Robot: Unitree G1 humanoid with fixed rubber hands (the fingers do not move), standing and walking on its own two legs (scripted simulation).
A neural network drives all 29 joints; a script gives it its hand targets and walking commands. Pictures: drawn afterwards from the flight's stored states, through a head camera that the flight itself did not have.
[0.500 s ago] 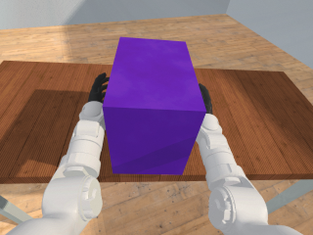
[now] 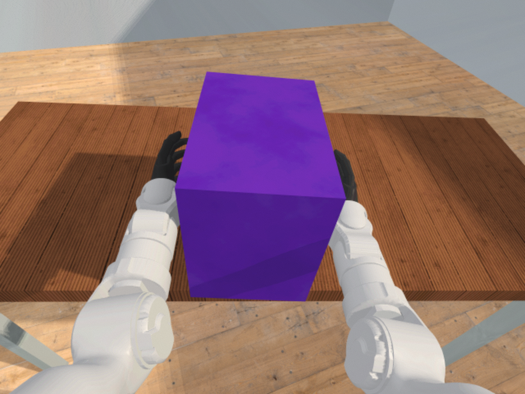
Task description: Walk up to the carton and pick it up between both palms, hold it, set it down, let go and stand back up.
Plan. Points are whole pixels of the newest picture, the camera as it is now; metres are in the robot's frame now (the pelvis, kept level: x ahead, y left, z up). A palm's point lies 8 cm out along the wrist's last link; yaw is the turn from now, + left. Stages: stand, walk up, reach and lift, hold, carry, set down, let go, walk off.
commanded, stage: set down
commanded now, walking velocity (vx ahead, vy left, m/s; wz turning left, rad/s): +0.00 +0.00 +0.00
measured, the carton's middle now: (255, 184) +0.43 +0.03 +0.08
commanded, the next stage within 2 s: none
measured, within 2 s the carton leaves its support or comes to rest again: rests again in 0.42 s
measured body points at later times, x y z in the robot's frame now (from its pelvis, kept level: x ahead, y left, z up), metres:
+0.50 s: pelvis +0.01 +0.00 +0.00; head +0.03 +0.02 +0.45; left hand +0.42 +0.18 +0.09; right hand +0.41 -0.11 +0.08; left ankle -0.01 +0.10 -0.75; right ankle -0.02 -0.13 -0.75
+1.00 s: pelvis +0.00 +0.00 +0.00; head +0.03 +0.01 +0.45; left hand +0.42 +0.18 +0.08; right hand +0.42 -0.11 +0.07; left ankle -0.01 +0.10 -0.75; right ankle -0.02 -0.13 -0.75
